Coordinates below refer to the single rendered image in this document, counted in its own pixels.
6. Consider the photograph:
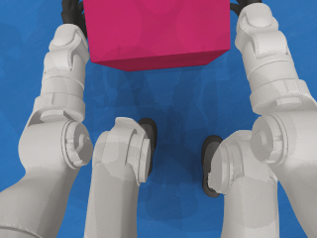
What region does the right robot shin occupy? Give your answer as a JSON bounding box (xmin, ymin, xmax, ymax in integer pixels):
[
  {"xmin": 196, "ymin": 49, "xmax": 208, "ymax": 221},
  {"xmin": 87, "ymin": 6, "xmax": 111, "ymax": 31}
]
[{"xmin": 207, "ymin": 130, "xmax": 278, "ymax": 193}]

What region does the right robot upper arm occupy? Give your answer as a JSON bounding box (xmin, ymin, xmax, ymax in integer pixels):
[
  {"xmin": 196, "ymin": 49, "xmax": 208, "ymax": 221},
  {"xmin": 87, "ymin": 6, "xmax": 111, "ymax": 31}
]
[{"xmin": 250, "ymin": 110, "xmax": 317, "ymax": 238}]

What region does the robot right hand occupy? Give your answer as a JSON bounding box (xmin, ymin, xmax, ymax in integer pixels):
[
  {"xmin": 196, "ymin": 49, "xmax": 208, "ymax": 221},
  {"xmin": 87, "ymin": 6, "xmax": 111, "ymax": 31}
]
[{"xmin": 230, "ymin": 0, "xmax": 263, "ymax": 18}]

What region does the left robot upper arm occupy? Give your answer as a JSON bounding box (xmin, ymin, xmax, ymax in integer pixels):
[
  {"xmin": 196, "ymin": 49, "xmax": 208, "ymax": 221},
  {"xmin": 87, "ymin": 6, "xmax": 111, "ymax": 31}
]
[{"xmin": 0, "ymin": 119, "xmax": 93, "ymax": 238}]

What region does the carton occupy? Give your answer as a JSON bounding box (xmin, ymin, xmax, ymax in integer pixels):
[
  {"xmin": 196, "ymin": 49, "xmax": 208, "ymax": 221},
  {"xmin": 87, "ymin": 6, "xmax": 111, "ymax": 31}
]
[{"xmin": 82, "ymin": 0, "xmax": 231, "ymax": 72}]

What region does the robot right forearm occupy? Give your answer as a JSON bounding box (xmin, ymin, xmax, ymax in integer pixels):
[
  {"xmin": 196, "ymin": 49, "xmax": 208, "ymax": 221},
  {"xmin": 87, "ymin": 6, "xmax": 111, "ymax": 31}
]
[{"xmin": 235, "ymin": 3, "xmax": 317, "ymax": 115}]

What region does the robot left forearm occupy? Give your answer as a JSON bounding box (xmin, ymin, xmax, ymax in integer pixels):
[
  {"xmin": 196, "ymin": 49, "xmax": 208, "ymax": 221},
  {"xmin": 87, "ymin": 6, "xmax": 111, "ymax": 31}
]
[{"xmin": 18, "ymin": 24, "xmax": 90, "ymax": 163}]

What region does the left robot thigh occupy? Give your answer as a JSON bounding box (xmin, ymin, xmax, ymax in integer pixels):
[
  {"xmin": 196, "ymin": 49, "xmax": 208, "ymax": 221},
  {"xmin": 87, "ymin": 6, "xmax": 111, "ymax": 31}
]
[{"xmin": 83, "ymin": 126, "xmax": 152, "ymax": 238}]

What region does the robot left hand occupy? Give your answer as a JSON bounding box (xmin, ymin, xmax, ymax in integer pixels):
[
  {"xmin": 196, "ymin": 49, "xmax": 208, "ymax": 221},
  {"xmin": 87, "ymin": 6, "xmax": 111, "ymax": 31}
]
[{"xmin": 60, "ymin": 0, "xmax": 88, "ymax": 40}]

